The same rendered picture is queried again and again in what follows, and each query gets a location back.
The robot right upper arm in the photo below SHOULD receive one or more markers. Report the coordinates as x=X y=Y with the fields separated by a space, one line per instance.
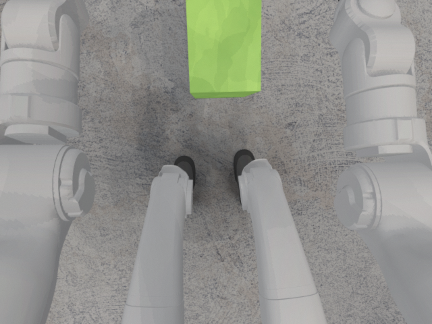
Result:
x=389 y=204

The carton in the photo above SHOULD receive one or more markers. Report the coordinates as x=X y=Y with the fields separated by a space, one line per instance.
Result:
x=224 y=47

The right robot forearm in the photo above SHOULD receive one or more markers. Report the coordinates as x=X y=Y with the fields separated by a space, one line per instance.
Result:
x=377 y=65

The left robot forearm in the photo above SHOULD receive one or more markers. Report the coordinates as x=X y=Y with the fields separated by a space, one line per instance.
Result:
x=40 y=71

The robot right thigh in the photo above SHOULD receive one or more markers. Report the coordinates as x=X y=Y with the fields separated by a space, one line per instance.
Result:
x=287 y=292

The robot left upper arm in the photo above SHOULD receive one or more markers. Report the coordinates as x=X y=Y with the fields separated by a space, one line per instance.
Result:
x=43 y=188

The robot left thigh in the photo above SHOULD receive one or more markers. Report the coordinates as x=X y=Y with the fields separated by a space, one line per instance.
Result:
x=156 y=292

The robot thigh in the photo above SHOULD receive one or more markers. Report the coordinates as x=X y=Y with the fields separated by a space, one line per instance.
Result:
x=156 y=292
x=287 y=292

